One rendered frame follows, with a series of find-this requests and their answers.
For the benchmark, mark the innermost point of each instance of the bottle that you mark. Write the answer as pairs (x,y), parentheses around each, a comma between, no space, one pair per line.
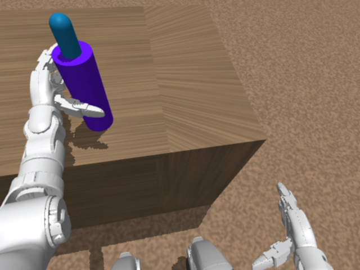
(77,66)

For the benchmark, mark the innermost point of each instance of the left robot hand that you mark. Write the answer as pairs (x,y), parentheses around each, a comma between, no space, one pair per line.
(46,89)

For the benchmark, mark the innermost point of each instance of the right robot hand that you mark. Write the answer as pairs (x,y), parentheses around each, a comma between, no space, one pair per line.
(299,233)

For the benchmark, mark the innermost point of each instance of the left robot arm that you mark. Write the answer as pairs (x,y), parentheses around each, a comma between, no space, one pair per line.
(34,219)

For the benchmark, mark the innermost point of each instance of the right robot arm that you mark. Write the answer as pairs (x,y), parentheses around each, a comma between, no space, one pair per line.
(310,258)

